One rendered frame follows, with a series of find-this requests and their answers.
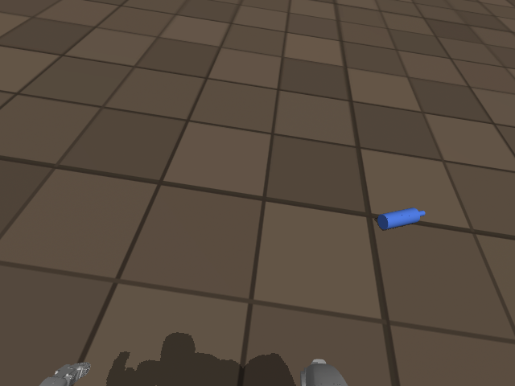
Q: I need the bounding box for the bottle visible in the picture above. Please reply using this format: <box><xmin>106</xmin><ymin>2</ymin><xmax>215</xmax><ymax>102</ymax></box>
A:
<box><xmin>377</xmin><ymin>207</ymin><xmax>425</xmax><ymax>230</ymax></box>

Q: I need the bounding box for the left robot hand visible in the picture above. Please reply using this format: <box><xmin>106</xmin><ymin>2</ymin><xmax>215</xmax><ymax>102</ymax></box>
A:
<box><xmin>39</xmin><ymin>362</ymin><xmax>91</xmax><ymax>386</ymax></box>

